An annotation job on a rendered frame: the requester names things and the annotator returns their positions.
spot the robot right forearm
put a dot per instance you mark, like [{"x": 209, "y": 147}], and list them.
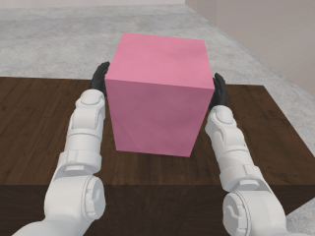
[{"x": 237, "y": 170}]

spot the left robot upper arm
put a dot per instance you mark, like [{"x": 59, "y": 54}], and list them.
[{"x": 71, "y": 205}]

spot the right robot upper arm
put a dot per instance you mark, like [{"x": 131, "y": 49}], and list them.
[{"x": 254, "y": 213}]

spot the robot left forearm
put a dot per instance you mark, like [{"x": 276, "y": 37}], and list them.
[{"x": 81, "y": 155}]

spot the left robot hand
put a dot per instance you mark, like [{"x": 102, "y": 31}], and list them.
[{"x": 98, "y": 80}]

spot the right robot hand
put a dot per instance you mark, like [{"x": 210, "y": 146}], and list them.
[{"x": 220, "y": 94}]

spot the pedestal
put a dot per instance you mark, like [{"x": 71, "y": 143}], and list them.
[{"x": 146, "y": 194}]

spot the carton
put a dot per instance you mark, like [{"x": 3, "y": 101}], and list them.
[{"x": 159, "y": 89}]

